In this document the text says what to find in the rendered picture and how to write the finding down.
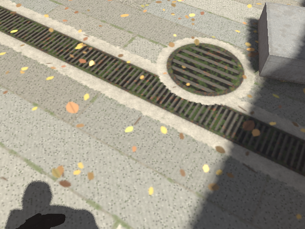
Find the left robot hand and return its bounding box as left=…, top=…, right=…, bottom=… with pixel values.
left=15, top=213, right=66, bottom=229

